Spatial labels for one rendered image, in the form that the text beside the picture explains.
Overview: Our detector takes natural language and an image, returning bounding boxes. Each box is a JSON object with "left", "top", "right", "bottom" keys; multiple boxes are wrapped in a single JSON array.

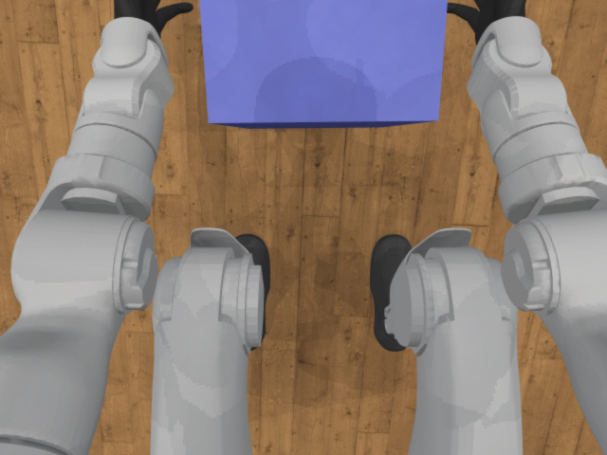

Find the carton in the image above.
[{"left": 199, "top": 0, "right": 448, "bottom": 129}]

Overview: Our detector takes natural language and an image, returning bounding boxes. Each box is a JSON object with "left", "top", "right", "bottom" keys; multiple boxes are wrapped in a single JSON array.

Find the robot right forearm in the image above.
[{"left": 467, "top": 16, "right": 607, "bottom": 224}]

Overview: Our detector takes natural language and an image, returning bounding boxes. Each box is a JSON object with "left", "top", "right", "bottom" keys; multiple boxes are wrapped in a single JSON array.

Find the left robot upper arm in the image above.
[{"left": 0, "top": 209, "right": 158, "bottom": 455}]

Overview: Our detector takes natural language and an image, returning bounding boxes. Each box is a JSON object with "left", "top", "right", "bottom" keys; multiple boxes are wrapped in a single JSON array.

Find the robot left shin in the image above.
[{"left": 152, "top": 227, "right": 254, "bottom": 332}]

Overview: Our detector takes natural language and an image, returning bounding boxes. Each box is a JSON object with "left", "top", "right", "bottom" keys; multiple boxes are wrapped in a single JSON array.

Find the right robot hand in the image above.
[{"left": 447, "top": 0, "right": 526, "bottom": 45}]

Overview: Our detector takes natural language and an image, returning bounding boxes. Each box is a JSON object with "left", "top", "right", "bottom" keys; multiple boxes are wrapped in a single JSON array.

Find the left robot hand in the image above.
[{"left": 114, "top": 0, "right": 193, "bottom": 40}]

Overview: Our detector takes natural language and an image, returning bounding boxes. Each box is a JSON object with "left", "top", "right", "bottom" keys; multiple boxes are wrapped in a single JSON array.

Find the robot left forearm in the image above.
[{"left": 10, "top": 17, "right": 175, "bottom": 302}]

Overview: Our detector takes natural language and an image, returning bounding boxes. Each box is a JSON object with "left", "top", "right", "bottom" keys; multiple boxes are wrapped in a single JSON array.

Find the robot left thigh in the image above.
[{"left": 150, "top": 247, "right": 264, "bottom": 455}]

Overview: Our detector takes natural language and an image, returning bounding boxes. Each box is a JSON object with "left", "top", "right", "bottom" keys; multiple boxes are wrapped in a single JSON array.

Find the right robot upper arm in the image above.
[{"left": 501, "top": 208, "right": 607, "bottom": 455}]

